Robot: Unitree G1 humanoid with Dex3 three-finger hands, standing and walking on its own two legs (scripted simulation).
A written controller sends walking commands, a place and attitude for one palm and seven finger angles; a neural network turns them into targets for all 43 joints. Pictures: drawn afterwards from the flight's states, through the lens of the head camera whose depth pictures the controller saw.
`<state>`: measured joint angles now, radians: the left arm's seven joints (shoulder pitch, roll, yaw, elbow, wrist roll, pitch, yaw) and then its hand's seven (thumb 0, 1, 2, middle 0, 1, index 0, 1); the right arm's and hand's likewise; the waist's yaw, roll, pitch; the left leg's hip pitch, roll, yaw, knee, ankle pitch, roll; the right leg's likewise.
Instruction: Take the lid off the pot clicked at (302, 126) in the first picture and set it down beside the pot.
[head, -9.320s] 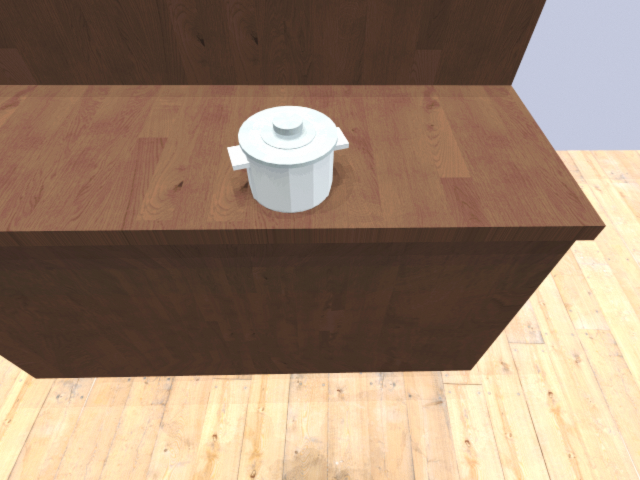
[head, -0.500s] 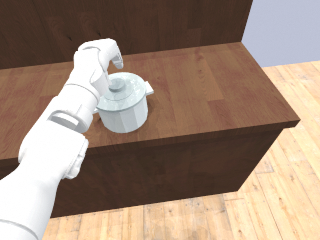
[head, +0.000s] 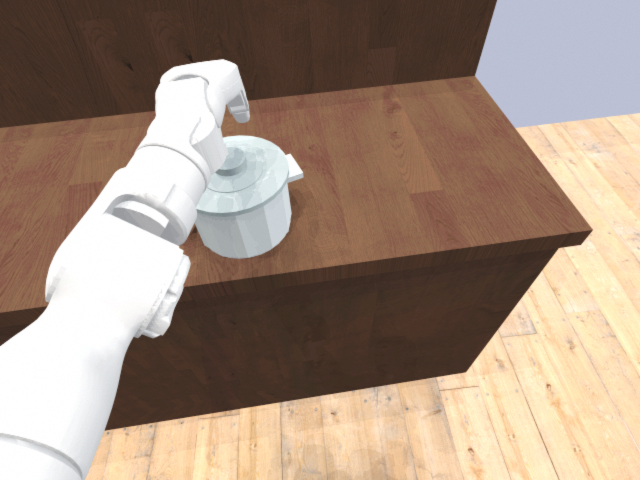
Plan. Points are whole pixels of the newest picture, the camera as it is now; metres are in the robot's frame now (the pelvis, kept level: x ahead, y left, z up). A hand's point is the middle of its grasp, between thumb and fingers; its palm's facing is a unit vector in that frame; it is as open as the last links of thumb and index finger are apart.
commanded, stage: move the open hand above the knob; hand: left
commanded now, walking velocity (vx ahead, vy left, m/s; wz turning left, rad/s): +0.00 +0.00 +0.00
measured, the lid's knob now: (229, 161) +0.53 +0.10 +0.11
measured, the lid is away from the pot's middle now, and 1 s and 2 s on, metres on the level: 0.00 0.00 0.00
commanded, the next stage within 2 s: lower the open fingers around the knob in 0.46 s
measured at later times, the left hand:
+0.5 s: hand (212, 130) +0.50 +0.10 +0.19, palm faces -0.27 -0.06 -0.96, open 10.2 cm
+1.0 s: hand (220, 155) +0.49 +0.10 +0.16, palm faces -0.37 -0.08 -0.92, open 10.2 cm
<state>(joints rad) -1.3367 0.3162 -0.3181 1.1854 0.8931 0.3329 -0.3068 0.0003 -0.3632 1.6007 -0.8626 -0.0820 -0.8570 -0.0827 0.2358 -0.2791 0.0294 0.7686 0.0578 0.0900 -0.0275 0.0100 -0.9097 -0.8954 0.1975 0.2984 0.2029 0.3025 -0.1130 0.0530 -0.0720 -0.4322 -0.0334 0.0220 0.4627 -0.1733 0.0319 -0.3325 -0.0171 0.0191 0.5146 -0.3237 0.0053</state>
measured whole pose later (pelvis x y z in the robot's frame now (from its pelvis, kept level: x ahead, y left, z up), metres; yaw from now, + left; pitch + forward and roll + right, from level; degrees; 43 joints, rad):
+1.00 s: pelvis +0.00 -0.01 +0.00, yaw +0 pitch +8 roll +1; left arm -1.26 0.32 -0.32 1.15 0.89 0.32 -0.36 0.00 -0.36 1.60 -0.86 -0.08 -0.86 -0.08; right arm 0.23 -0.28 0.02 0.76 0.05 0.12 -0.04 0.01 -0.91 -0.90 0.20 0.30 0.20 0.30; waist -0.11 0.05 -0.08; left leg -0.43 -0.03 0.02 0.48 -0.19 0.02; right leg -0.33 -0.01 0.02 0.52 -0.33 0.00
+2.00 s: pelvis +0.01 -0.01 +0.00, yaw -1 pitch +10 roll +1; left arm -1.30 0.34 -0.31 1.26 0.90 0.34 -0.32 0.00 -0.36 1.60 -0.87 -0.09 -0.85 -0.08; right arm 0.24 -0.28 0.02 0.77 0.05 0.13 -0.05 0.01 -0.91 -0.90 0.20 0.30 0.20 0.30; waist -0.14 0.05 -0.09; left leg -0.49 -0.01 0.02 0.51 -0.21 0.02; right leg -0.38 0.01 0.02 0.54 -0.35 -0.01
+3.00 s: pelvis +0.01 -0.01 -0.01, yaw -1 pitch +12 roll +0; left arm -1.32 0.35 -0.32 1.29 0.90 0.34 -0.32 0.00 -0.24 1.32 -0.70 -0.38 -0.69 -0.38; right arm 0.30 -0.29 0.01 0.79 0.05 0.12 -0.05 0.01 -0.91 -0.90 0.20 0.30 0.20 0.30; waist -0.16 0.05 -0.10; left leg -0.52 -0.01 0.03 0.54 -0.22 0.02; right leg -0.42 0.01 0.03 0.57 -0.35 0.00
